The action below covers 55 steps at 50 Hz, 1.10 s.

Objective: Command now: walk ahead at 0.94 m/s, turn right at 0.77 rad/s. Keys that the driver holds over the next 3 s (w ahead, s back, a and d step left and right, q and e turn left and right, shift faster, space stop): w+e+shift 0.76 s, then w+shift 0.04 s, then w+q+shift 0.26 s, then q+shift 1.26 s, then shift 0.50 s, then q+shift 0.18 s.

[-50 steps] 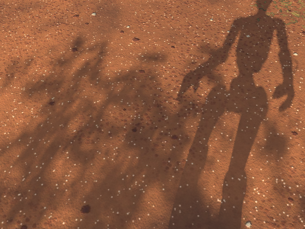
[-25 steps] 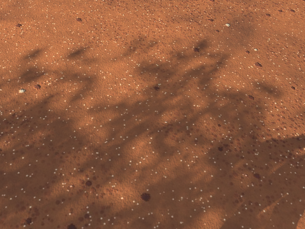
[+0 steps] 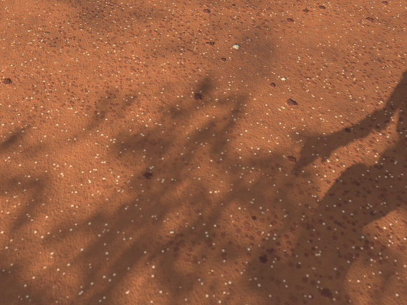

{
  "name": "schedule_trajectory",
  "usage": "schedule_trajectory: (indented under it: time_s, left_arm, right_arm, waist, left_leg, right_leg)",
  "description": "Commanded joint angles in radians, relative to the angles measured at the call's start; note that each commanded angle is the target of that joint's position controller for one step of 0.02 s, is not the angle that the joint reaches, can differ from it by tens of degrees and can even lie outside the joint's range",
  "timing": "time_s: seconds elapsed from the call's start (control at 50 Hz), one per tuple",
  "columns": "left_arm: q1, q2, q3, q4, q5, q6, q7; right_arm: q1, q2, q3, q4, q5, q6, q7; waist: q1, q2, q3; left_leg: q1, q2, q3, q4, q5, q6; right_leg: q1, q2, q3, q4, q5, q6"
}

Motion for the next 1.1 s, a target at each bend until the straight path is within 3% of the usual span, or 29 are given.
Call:
schedule_trajectory:
  time_s: [0.02, 0.06, 0.1, 0.18, 0.28, 0.32, 0.34, 0.36, 0.38, 0.4, 0.42, 0.44, 0.46, 0.48, 0.52, 0.6, 0.68, 0.72, 0.76, 0.78, 0.8, 0.82, 0.84, 0.86, 0.88, 0.92, 0.96, 1.04, 1.1]
  left_arm:
    - [0.275, 0.201, 0.081, 0.045, -0.011, -0.004, 0.031]
    - [0.199, 0.139, 0.054, 0.045, -0.005, -0.019, 0.042]
    - [0.187, 0.137, 0.048, 0.039, -0.013, -0.04, 0.038]
    - [0.186, 0.162, 0.06, 0.034, -0.019, -0.059, 0.038]
    - [0.238, 0.208, 0.081, 0.057, -0.032, -0.059, 0.045]
    - [0.217, 0.26, 0.091, 0.056, -0.015, -0.058, 0.049]
    - [0.159, 0.274, 0.093, 0.047, -0.005, -0.062, 0.043]
    - [0.136, 0.167, 0.065, 0.026, 0.001, -0.077, 0.043]
    - [0.252, 0.001, 0.02, -0.023, -0.051, -0.073, 0.043]
    - [0.207, 0.083, 0.014, -0.028, -0.031, -0.059, 0.049]
    - [0.113, 0.136, 0.026, -0.017, -0.008, -0.045, 0.044]
    - [0.065, 0.139, 0.027, -0.017, 0.005, -0.035, 0.031]
    - [0.018, 0.122, 0.027, -0.025, 0.015, -0.023, 0.014]
    - [0.022, 0.093, 0.021, -0.041, 0.019, -0.009, 0.0]
    - [-0.023, 0.038, 0.002, -0.076, 0.018, 0.016, -0.014]
    - [-0.15, 0.029, -0.019, -0.159, 0.015, 0.027, -0.032]
    - [-0.28, 0.025, -0.036, -0.188, 0.014, 0.021, -0.057]
    - [-0.241, 0.044, -0.029, -0.162, 0.014, 0.014, -0.051]
    - [-0.021, 0.102, -0.003, -0.097, 0.012, 0.008, -0.033]
    - [0.2, 0.139, 0.02, -0.025, 0.016, 0.003, -0.017]
    - [0.321, 0.175, 0.05, 0.037, 0.01, 0.004, 0.011]
    - [0.234, 0.255, 0.068, 0.033, 0.006, 0.015, 0.033]
    - [0.21, 0.303, 0.076, -0.023, 0.026, 0.021, 0.039]
    - [0.214, 0.242, 0.075, -0.023, 0.021, 0.021, 0.053]
    - [0.164, 0.193, 0.061, -0.001, 0.022, 0.008, 0.062]
    - [0.109, 0.12, 0.034, 0.015, 0.027, -0.04, 0.063]
    - [0.123, 0.077, 0.017, 0.058, 0.014, -0.08, 0.058]
    - [0.156, 0.059, 0.013, 0.094, 0.003, -0.117, 0.033]
    - [0.188, 0.045, -0.004, 0.114, -0.015, -0.133, 0.042]
  right_arm:
    - [-0.166, -0.137, -0.008, -0.202, 0.0, -0.069, 0.009]
    - [-0.149, -0.114, 0.004, -0.209, -0.036, -0.03, 0.011]
    - [-0.161, -0.106, 0.01, -0.226, -0.047, 0.012, 0.014]
    - [-0.398, -0.077, 0.032, -0.327, -0.015, 0.018, 0.038]
    - [-0.421, -0.112, 0.019, -0.33, 0.007, 0.009, 0.027]
    - [-0.235, -0.193, -0.018, -0.278, 0.014, 0.004, 0.003]
    - [-0.035, -0.232, -0.04, -0.232, 0.02, 0.001, -0.016]
    - [0.185, -0.299, -0.071, -0.197, -0.005, -0.003, -0.042]
    - [0.145, -0.364, -0.084, -0.2, -0.051, -0.003, -0.038]
    - [0.05, -0.318, -0.093, -0.207, -0.027, 0.006, -0.029]
    - [-0.037, -0.216, -0.072, -0.217, -0.017, 0.009, -0.025]
    - [-0.057, -0.162, -0.06, -0.198, -0.016, 0.011, -0.02]
    - [-0.037, -0.143, -0.054, -0.171, -0.019, 0.011, -0.02]
    - [-0.016, -0.127, -0.048, -0.141, -0.014, 0.003, -0.021]
    - [0.022, -0.085, -0.039, -0.089, 0.01, -0.017, -0.004]
    - [-0.041, -0.095, -0.04, -0.066, 0.015, -0.044, 0.007]
    - [0.019, -0.149, -0.05, -0.025, 0.013, -0.049, -0.003]
    - [0.073, -0.198, -0.06, -0.019, 0.014, -0.034, -0.017]
    - [0.037, -0.258, -0.077, -0.034, 0.01, 0.0, -0.034]
    - [-0.01, -0.266, -0.079, -0.054, 0.006, 0.013, -0.035]
    - [-0.023, -0.243, -0.078, -0.056, -0.002, 0.02, -0.023]
    - [0.005, -0.091, -0.041, -0.097, -0.011, 0.011, -0.01]
    - [0.086, -0.115, -0.033, -0.185, 0.035, -0.003, -0.01]
    - [-0.033, -0.168, -0.036, -0.179, 0.033, -0.016, -0.013]
    - [-0.041, -0.161, -0.033, -0.162, 0.04, -0.015, -0.012]
    - [-0.011, -0.118, -0.021, -0.114, 0.017, 0.018, 0.001]
    - [-0.01, -0.081, -0.019, -0.094, 0.017, 0.058, 0.024]
    - [-0.201, -0.047, -0.013, -0.139, 0.04, 0.057, 0.043]
    - [-0.286, -0.003, 0.004, -0.151, 0.033, 0.036, 0.062]
  waist:
    - [0.082, 0.051, -0.097]
    - [-0.01, 0.061, 0.005]
    - [-0.036, 0.027, 0.06]
    - [0.02, -0.026, 0.126]
    - [0.062, -0.064, 0.014]
    - [-0.034, -0.061, -0.133]
    - [-0.156, -0.057, -0.224]
    - [-0.233, 0.036, -0.347]
    - [-0.104, 0.359, -0.458]
    - [-0.091, 0.32, -0.405]
    - [-0.094, 0.178, -0.253]
    - [-0.087, 0.063, -0.158]
    - [-0.08, 0.034, -0.098]
    - [-0.055, 0.074, -0.063]
    - [-0.029, 0.074, -0.012]
    - [0.026, 0.075, 0.063]
    - [0.007, 0.014, 0.132]
    - [0.033, 0.049, 0.07]
    - [0.167, 0.094, -0.067]
    - [0.259, 0.1, -0.153]
    - [0.281, 0.02, -0.182]
    - [0.143, -0.231, -0.14]
    - [0.093, -0.218, -0.401]
    - [0.132, -0.033, -0.296]
    - [0.073, 0.027, -0.111]
    - [-0.01, 0.11, -0.015]
    - [-0.051, 0.078, 0.051]
    - [0.0, -0.001, 0.119]
    - [0.025, 0.0, 0.111]
  left_leg:
    - [-0.685, 0.061, -0.14, 0.231, 0.066, 0.013]
    - [-0.598, 0.102, -0.126, 0.112, 0.014, -0.015]
    - [-0.581, 0.125, -0.089, -0.002, -0.034, -0.044]
    - [-0.444, 0.102, -0.007, -0.422, 0.286, -0.082]
    - [-0.249, 0.022, -0.017, -0.685, 0.42, -0.046]
    - [-0.028, -0.027, -0.026, -0.69, 0.238, -0.03]
    - [0.189, 0.009, -0.031, -0.681, 0.176, -0.022]
    - [0.427, 0.195, -0.21, -0.668, -0.154, 0.009]
    - [0.611, 0.504, -0.758, -0.855, -0.426, 0.092]
    - [0.514, 0.481, -0.905, -0.955, -0.552, 0.115]
    - [0.37, 0.422, -0.702, -0.949, -0.486, 0.102]
    - [0.251, 0.383, -0.54, -0.939, -0.286, 0.094]
    - [0.176, 0.339, -0.411, -0.954, -0.136, 0.075]
    - [0.122, 0.329, -0.329, -0.965, -0.049, 0.073]
    - [0.079, 0.318, -0.201, -0.998, 0.094, 0.054]
    - [-0.023, 0.264, 0.075, -1.081, 0.365, 0.025]
    - [0.005, 0.209, 0.254, -1.111, 0.709, -0.008]
    - [0.117, 0.218, 0.277, -0.975, 1.192, -0.026]
    - [0.132, 0.264, 0.258, -0.659, 1.42, -0.024]
    - [0.029, 0.28, 0.227, -0.402, 1.384, -0.004]
    - [-0.17, 0.195, 0.223, -0.05, 0.813, -0.001]
    - [-0.472, 0.04, 0.197, 0.342, -0.179, -0.009]
    - [-0.689, 0.025, -0.029, 0.482, -0.165, -0.011]
    - [-0.752, 0.06, -0.052, 0.431, -0.046, -0.007]
    - [-0.732, 0.107, -0.041, 0.343, 0.008, 0.0]
    - [-0.557, 0.156, -0.085, 0.223, 0.021, 0.001]
    - [-0.484, 0.178, -0.123, 0.092, 0.023, -0.008]
    - [-0.561, 0.144, -0.049, -0.229, 0.306, 0.03]
    - [-0.452, 0.078, 0.102, -0.487, 0.544, 0.066]
  right_leg:
    - [0.633, -0.345, 0.759, -0.462, -0.195, -0.204]
    - [0.395, -0.253, 0.601, -0.491, -0.115, -0.173]
    - [0.251, -0.205, 0.532, -0.53, -0.083, -0.182]
    - [0.083, -0.118, 0.443, -0.6, 0.107, -0.124]
    - [0.329, -0.156, 0.477, -0.476, 0.53, -0.034]
    - [0.418, -0.152, 0.477, -0.199, 0.8, 0.014]
    - [0.34, -0.125, 0.461, 0.041, 0.768, 0.032]
    - [0.188, -0.077, 0.395, 0.373, 0.47, 0.036]
    - [-0.118, 0.025, 0.277, 0.669, -0.305, 0.06]
    - [-0.224, -0.059, 0.226, 0.735, -0.195, 0.039]
    - [-0.244, -0.121, 0.2, 0.699, -0.086, 0.039]
    - [-0.228, -0.157, 0.183, 0.659, -0.041, 0.046]
    - [-0.217, -0.183, 0.177, 0.636, -0.038, 0.05]
    - [-0.215, -0.202, 0.175, 0.626, -0.041, 0.059]
    - [-0.258, -0.237, 0.162, 0.621, -0.035, 0.06]
    - [-0.258, -0.241, 0.102, 0.473, 0.145, 0.068]
    - [-0.108, -0.174, -0.068, 0.126, 0.252, 0.016]
    - [0.003, -0.089, -0.135, 0.07, 0.215, -0.014]
    - [0.253, -0.031, -0.115, 0.055, 0.13, -0.049]
    - [0.501, -0.026, -0.044, 0.012, 0.103, -0.086]
    - [0.731, -0.06, 0.065, -0.074, 0.064, -0.114]
    - [0.817, -0.251, 0.352, -0.046, 0.188, -0.12]
    - [1.052, -0.463, 0.798, -0.265, 0.049, -0.296]
    - [0.921, -0.454, 0.82, -0.42, -0.151, -0.245]
    - [0.713, -0.439, 0.702, -0.463, -0.156, -0.204]
    - [0.403, -0.39, 0.518, -0.495, -0.016, -0.153]
    - [0.244, -0.339, 0.363, -0.558, 0.02, -0.1]
    - [0.287, -0.222, 0.064, -0.621, 0.368, 0.025]
    - [0.346, -0.203, -0.069, -0.604, 0.758, 0.085]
